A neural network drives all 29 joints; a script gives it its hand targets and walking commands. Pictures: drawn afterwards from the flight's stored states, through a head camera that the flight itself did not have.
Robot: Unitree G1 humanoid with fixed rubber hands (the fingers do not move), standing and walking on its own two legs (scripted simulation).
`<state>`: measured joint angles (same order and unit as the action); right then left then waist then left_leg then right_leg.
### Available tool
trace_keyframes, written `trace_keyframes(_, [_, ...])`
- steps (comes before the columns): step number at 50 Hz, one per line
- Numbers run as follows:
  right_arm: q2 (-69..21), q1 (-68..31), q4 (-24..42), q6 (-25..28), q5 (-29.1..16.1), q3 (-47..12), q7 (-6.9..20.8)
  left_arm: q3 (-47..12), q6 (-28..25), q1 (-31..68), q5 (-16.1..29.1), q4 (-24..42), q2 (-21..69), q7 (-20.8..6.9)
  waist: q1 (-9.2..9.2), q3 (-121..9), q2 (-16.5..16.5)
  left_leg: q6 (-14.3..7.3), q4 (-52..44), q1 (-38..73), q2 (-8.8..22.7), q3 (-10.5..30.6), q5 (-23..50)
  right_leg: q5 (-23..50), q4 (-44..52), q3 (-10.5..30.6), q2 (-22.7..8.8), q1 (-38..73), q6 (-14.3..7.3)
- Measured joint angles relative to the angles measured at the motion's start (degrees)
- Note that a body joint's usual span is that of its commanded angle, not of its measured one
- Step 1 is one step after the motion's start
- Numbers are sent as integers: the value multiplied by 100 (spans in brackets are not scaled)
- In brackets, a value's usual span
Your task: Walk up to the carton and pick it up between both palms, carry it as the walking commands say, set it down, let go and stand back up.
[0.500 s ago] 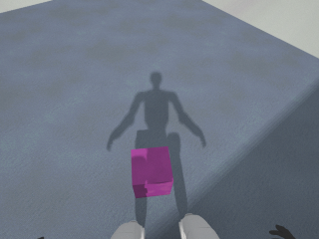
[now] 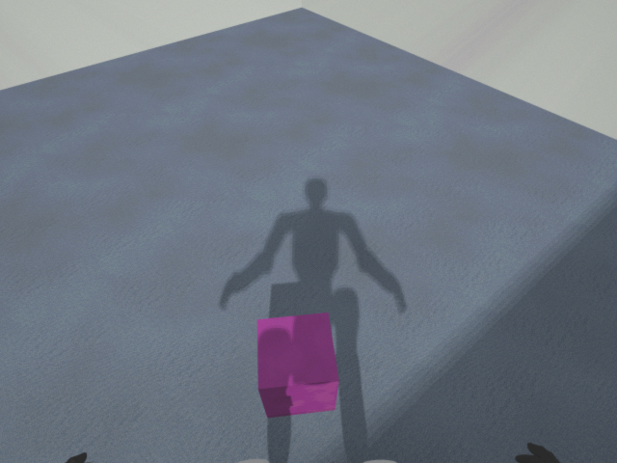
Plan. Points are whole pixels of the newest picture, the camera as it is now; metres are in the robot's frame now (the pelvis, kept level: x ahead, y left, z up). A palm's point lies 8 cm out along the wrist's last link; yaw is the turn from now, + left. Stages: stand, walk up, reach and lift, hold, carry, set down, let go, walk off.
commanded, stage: walk up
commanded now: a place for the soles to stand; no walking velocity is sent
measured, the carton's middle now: (297, 366) +0.49 +0.04 -0.62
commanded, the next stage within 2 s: reach and lift in 1.16 s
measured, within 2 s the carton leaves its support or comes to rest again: neither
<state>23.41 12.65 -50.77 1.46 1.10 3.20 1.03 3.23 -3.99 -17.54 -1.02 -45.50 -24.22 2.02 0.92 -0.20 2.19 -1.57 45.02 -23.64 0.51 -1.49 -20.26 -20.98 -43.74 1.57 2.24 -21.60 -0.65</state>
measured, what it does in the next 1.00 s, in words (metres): stands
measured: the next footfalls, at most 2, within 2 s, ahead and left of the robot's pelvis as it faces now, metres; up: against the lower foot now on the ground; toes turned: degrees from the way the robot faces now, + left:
none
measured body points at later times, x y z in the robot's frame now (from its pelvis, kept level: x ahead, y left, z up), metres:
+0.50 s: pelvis +0.00 -0.01 +0.00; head +0.00 -0.02 +0.45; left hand +0.10 +0.32 -0.08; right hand +0.09 -0.33 -0.11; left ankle +0.04 +0.10 -0.71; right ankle +0.03 -0.12 -0.71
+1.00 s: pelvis +0.02 +0.00 +0.00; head +0.02 +0.00 +0.45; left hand +0.10 +0.34 -0.08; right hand +0.10 -0.32 -0.11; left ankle +0.04 +0.10 -0.71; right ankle +0.03 -0.12 -0.71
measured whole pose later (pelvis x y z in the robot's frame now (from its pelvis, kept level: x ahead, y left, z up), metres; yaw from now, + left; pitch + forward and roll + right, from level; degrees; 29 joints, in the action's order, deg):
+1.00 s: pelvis +0.02 +0.00 +0.00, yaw +1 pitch +0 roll -1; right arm 23.4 12.4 -53.0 2.7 1.1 2.8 1.2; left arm 3.2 -4.3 -17.4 -1.0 -45.5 -24.2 1.9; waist 0.9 0.1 1.7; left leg -1.8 43.4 -23.0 -0.5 -1.4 -20.4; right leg -21.8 -43.0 1.6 1.3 -21.1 -0.9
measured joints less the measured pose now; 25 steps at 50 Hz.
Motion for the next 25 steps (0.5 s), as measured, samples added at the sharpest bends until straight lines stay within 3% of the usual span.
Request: trace_keyframes(25, [0, 0, -224, -3, 0, -38, 2, 0, 0, 6, 0, 0, 0, 0, 0, -87, 0, 63, -201, 63, -1, 0, 75, 3, 67, 2, 0, -1, -50])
